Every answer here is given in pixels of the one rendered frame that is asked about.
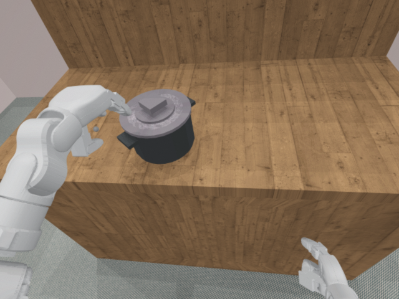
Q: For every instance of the pot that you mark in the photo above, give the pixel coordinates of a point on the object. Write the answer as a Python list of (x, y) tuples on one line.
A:
[(164, 149)]

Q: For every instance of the lid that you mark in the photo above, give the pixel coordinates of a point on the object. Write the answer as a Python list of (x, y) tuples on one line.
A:
[(168, 119)]

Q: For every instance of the robot right forearm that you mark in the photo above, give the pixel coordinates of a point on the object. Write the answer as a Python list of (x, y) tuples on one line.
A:
[(340, 291)]

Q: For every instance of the robot left hand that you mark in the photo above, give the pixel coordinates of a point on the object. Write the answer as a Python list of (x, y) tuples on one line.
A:
[(86, 103)]

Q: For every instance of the left robot upper arm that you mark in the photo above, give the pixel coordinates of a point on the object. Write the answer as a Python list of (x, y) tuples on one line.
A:
[(15, 278)]

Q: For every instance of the robot left forearm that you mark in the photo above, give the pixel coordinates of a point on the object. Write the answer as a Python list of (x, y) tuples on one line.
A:
[(33, 176)]

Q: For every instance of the robot right hand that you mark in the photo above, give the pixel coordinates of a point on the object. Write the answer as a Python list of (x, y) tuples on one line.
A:
[(318, 277)]

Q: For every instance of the knob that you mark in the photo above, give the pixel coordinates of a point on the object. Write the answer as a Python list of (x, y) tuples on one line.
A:
[(152, 103)]

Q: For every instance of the table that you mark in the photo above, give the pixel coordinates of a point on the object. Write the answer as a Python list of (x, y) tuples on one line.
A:
[(296, 127)]

